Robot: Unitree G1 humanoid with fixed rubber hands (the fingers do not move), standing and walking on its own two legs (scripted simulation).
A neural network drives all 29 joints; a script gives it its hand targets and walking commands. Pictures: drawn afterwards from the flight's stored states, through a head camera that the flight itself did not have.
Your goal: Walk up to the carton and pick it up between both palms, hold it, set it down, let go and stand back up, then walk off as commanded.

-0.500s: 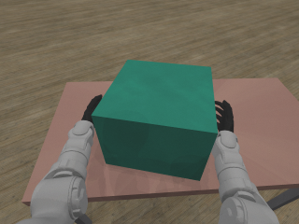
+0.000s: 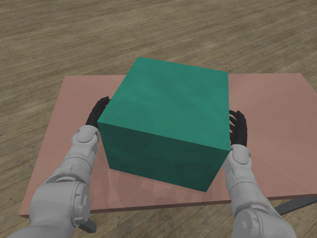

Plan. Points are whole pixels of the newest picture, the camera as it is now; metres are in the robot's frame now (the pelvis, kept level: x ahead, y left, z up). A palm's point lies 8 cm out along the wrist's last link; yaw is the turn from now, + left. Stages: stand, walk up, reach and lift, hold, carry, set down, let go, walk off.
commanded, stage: set down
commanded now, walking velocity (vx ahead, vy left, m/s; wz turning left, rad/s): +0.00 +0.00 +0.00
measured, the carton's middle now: (169, 119) +0.46 -0.04 -0.01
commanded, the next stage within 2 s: none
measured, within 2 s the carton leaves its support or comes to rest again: rests again in 1.02 s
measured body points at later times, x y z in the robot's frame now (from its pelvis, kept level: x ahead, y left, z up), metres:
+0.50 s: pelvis -0.01 +0.00 +0.00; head +0.05 +0.02 +0.44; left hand +0.43 +0.17 +0.03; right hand +0.36 -0.21 +0.02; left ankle -0.05 +0.12 -0.75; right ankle -0.07 -0.13 -0.75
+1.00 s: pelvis -0.04 +0.00 -0.01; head +0.03 +0.04 +0.43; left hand +0.42 +0.17 +0.03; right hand +0.36 -0.22 +0.03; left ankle -0.05 +0.12 -0.75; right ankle -0.07 -0.13 -0.75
